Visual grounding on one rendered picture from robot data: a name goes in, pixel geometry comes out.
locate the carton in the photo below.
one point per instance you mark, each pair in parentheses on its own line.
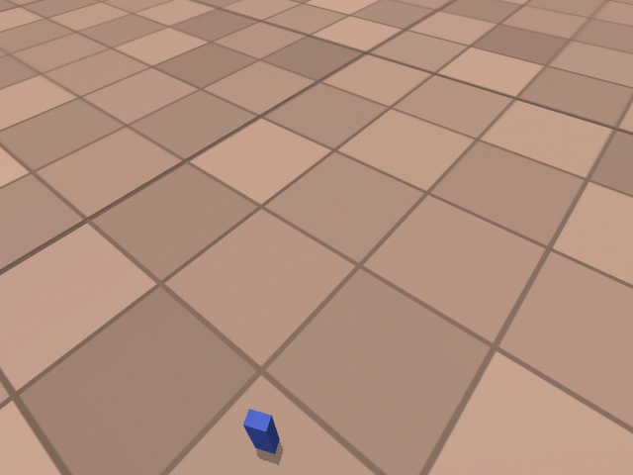
(262,431)

